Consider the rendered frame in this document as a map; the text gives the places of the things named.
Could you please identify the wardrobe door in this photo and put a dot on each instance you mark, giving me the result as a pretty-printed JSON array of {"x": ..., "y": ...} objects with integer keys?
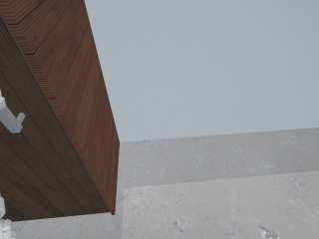
[{"x": 42, "y": 175}]

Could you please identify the handle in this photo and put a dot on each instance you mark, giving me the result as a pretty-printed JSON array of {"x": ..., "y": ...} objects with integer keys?
[{"x": 9, "y": 120}]

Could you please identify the left robot upper arm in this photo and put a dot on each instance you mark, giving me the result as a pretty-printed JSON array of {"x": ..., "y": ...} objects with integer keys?
[{"x": 6, "y": 229}]

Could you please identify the robot right hand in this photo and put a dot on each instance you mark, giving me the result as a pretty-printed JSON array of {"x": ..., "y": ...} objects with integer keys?
[{"x": 266, "y": 233}]

